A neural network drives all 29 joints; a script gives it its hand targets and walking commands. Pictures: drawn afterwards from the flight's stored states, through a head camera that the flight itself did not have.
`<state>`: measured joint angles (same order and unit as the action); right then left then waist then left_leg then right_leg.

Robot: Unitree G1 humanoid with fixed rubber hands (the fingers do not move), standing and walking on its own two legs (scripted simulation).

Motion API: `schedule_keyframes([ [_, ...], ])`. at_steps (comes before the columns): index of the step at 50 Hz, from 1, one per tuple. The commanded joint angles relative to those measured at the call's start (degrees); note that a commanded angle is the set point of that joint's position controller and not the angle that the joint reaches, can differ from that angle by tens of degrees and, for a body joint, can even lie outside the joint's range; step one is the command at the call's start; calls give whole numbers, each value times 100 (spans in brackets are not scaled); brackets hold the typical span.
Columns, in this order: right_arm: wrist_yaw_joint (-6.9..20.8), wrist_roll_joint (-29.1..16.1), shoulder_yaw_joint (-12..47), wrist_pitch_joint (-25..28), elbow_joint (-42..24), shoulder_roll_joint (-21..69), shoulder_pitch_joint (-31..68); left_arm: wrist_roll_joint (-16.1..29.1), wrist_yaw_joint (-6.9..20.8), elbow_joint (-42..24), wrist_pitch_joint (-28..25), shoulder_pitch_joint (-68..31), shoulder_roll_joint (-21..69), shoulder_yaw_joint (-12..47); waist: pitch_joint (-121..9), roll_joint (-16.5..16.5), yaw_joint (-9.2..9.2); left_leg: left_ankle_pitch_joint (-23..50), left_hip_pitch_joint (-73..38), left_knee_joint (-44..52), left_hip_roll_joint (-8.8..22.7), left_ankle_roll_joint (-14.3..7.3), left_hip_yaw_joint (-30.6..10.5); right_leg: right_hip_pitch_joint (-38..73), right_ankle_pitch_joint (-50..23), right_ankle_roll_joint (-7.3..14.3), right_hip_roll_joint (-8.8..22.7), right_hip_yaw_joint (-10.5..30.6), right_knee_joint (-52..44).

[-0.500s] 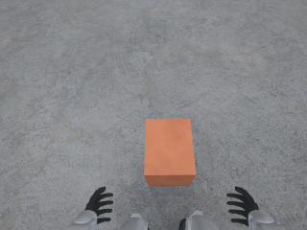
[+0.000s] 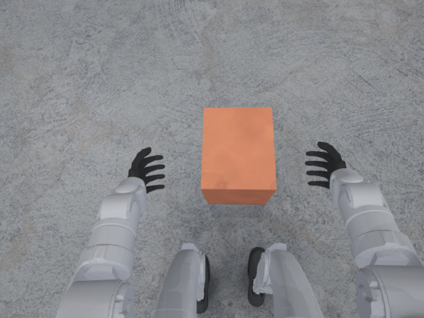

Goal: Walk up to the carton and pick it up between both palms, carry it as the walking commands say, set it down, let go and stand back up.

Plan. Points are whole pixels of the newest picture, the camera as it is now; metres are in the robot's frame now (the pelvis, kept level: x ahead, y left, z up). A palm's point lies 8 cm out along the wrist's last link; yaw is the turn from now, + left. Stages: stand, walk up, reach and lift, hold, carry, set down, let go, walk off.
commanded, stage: reach and lift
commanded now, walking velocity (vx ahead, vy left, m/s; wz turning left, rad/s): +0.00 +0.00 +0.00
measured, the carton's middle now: (236, 160) +0.56 +0.00 -0.53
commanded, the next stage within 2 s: none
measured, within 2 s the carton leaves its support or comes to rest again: neither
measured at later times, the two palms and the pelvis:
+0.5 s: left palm (151, 128) +0.49 +0.20 -0.12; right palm (335, 114) +0.53 -0.21 -0.11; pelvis +0.02 +0.00 -0.02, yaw +2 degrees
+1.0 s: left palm (161, 133) +0.52 +0.20 -0.20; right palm (321, 122) +0.55 -0.21 -0.19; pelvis +0.01 +0.01 -0.09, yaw +2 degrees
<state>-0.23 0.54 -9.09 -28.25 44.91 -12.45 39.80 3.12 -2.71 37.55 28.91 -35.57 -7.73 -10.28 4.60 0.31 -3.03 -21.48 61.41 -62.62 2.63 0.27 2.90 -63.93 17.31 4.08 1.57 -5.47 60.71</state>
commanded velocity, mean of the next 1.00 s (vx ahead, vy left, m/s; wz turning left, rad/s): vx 0.00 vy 0.00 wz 0.00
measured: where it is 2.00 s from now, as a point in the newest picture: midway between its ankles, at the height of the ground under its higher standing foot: (228, 290)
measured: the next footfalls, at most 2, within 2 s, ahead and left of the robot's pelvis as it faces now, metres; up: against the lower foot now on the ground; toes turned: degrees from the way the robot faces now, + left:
none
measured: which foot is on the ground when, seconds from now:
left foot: down 0.00-1.00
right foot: down 0.00-1.00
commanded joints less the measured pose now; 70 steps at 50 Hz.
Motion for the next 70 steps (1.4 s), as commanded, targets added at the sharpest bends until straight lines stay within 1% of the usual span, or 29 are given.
schedule_keyframes([
  [1,-45,6,-168,288,-179,-650,1541,-12,-91,-289,-290,-1407,-556,-187,-3853,187,-5,-160,-46,906,-381,97,-70,2888,55,-222,-259,862,-697],
  [9,28,-72,-336,1006,408,-1060,2699,-11,-244,207,-972,-2322,-716,-400,-4845,206,103,405,335,731,-494,173,-143,2658,-708,-216,-279,858,-429],
  [18,229,-203,-399,1669,649,-1339,3466,-74,-212,393,-1643,-2937,-922,-588,-5561,251,166,1067,956,540,-613,158,-148,2697,-1986,-261,-248,958,-72],
  [25,327,-215,-583,1968,725,-1576,4175,-94,-217,410,-1935,-3510,-1094,-720,-6213,383,178,1579,1463,437,-675,166,-156,2985,-3080,-306,-248,1056,184],
  [28,346,-157,-700,2030,738,-1638,4402,-121,-207,407,-1995,-3693,-1158,-786,-6512,433,176,1717,1661,423,-690,169,-154,3152,-3397,-315,-245,1101,261],
  [31,384,-73,-854,2059,716,-1660,4397,-173,-182,336,-2018,-3726,-1149,-834,-6790,414,199,1907,1686,440,-688,199,-155,3211,-3607,-302,-246,1089,270],
  [35,478,47,-1072,2108,684,-1651,4215,-298,-127,195,-2033,-3651,-1016,-873,-6750,277,249,2064,1648,392,-656,230,-174,2767,-3526,-264,-271,1039,270],
  [38,545,119,-1196,2140,633,-1660,4208,-393,-117,69,-2018,-3710,-888,-915,-6537,165,273,2017,1613,252,-641,236,-192,2145,-3156,-250,-313,975,350],
  [43,613,184,-1243,2148,852,-1671,4418,-505,-166,196,-1962,-3860,-692,-981,-5931,95,280,1424,1841,-290,-630,225,-236,779,-2072,-238,-395,848,817],
  [47,586,153,-1154,2095,994,-1760,4684,-503,-290,253,-1907,-4065,-729,-1023,-6037,165,244,1103,2083,-850,-661,240,-176,222,-1630,-249,-446,775,1372],
  [53,464,-66,-886,2057,1024,-1995,4960,-293,-512,241,-1892,-4315,-923,-890,-6652,263,245,1051,2550,-1723,-728,269,-54,-63,-1688,-269,-451,750,2255],
  [60,274,-427,-502,2027,835,-2231,5290,82,-671,191,-1881,-4625,-1126,-568,-7266,384,237,959,3126,-2553,-741,249,66,-108,-1823,-281,-394,774,3080],
  [64,177,-599,-328,2004,906,-2311,5467,239,-719,336,-1869,-4827,-1203,-439,-7157,455,233,713,3532,-2924,-711,215,99,-296,-1627,-282,-344,811,3421],
  [70,91,-756,-141,2044,1334,-2345,5684,328,-715,799,-1930,-5111,-1272,-354,-6507,445,221,281,4076,-3427,-624,182,98,-866,-1138,-272,-276,848,3847],
])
